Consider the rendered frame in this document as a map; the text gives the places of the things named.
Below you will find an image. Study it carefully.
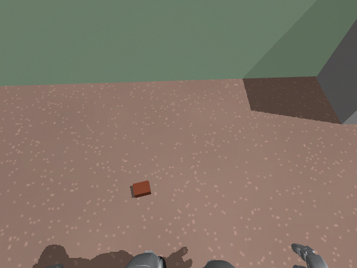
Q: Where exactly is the right robot hand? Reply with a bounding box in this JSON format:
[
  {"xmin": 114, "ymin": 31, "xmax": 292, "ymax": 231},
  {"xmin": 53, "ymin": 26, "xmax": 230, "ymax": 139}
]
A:
[{"xmin": 291, "ymin": 243, "xmax": 329, "ymax": 268}]

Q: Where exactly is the small box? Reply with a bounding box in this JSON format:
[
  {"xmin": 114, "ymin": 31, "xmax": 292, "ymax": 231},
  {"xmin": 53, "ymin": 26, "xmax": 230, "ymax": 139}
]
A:
[{"xmin": 133, "ymin": 180, "xmax": 151, "ymax": 198}]

